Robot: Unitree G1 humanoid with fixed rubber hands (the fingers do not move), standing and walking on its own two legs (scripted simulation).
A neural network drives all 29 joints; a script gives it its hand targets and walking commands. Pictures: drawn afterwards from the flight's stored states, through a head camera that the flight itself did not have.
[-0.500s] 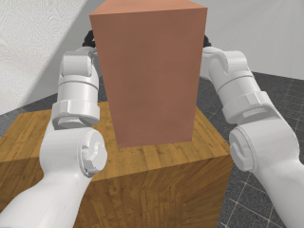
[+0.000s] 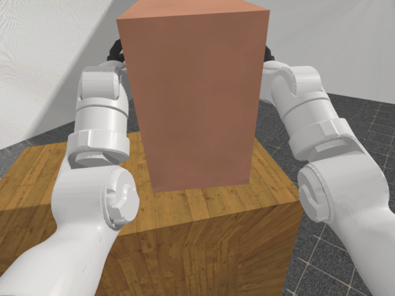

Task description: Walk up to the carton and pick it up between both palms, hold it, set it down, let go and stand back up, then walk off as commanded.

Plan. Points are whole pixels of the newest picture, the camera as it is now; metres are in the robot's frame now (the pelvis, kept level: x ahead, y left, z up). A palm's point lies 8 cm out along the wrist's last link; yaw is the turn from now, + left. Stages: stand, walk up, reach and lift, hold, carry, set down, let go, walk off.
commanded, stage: hold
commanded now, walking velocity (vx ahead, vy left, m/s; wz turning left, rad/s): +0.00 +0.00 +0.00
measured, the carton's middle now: (192, 88) +0.37 +0.00 +0.33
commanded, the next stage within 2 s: set down in 0.10 s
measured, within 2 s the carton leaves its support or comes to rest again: neither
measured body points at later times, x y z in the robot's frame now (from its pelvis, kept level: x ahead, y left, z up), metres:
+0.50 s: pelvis +0.01 +0.00 +0.00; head -0.07 +0.01 +0.44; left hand +0.42 +0.15 +0.37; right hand +0.41 -0.12 +0.36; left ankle +0.02 +0.11 -0.75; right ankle +0.04 -0.11 -0.75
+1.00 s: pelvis +0.01 +0.01 +0.00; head -0.04 +0.02 +0.45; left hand +0.44 +0.15 +0.33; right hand +0.44 -0.11 +0.30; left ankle +0.02 +0.11 -0.75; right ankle +0.04 -0.11 -0.75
